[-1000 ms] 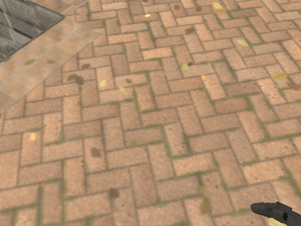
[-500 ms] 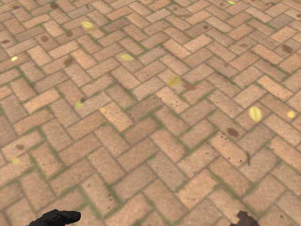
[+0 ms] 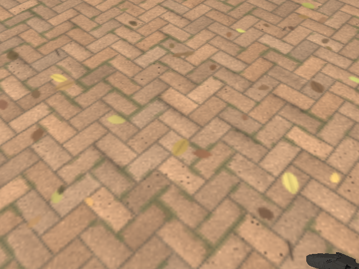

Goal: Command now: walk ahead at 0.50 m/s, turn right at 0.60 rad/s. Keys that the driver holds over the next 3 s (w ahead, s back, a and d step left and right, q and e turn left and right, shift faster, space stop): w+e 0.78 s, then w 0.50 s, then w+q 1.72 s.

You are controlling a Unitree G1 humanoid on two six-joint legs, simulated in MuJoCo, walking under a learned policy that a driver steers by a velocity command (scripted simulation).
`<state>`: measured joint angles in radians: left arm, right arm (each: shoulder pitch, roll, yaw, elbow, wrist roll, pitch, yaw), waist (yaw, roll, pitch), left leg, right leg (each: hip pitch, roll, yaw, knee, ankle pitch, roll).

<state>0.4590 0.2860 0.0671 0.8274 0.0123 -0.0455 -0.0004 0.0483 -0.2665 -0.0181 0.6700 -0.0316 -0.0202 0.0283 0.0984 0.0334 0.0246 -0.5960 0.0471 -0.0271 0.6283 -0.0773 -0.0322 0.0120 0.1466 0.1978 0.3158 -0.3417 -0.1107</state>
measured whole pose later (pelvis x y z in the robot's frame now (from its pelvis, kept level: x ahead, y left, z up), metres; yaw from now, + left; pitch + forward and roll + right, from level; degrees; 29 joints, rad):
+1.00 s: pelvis +0.51 -0.14 +0.01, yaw -32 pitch +2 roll -1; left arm 0.43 0.27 0.05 0.85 0.01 -0.06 -0.01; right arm 0.11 -0.27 -0.03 0.70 -0.04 -0.01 0.03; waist 0.07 0.05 0.03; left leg -0.64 0.09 0.01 0.70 -0.03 -0.02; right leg 0.02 0.15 0.13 0.23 -0.26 -0.12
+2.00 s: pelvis +0.98 -0.40 +0.01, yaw -14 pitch +1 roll -2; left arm 0.39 0.24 0.04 0.91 0.02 -0.10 0.01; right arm 0.13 -0.28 -0.06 0.76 -0.03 0.01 0.07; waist 0.05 0.05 0.03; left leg -0.66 0.08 0.02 0.84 -0.05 0.03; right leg 0.01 0.01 -0.22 0.23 -0.26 -0.03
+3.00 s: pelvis +1.52 -0.41 +0.01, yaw +22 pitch +1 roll -1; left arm 0.37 0.26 0.05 0.84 0.02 -0.08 0.00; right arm 0.16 -0.31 -0.06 0.72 -0.04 0.01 0.06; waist 0.04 0.06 0.03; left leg -0.66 0.04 -0.03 0.98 -0.14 0.03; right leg -0.06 0.01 -0.17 0.27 -0.23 -0.03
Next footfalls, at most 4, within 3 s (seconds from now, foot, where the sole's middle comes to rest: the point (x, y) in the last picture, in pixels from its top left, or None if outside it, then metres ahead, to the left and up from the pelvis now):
0.06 left None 0.21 0.13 -0.77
0.56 right None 0.43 -0.16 -0.77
1.12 left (252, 193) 0.78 -0.17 -0.77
1.62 right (324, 171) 0.91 -0.48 -0.77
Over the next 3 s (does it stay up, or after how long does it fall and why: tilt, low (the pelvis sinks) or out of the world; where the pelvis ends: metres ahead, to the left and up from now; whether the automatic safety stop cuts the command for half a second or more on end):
stays up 1.52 -0.41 0.01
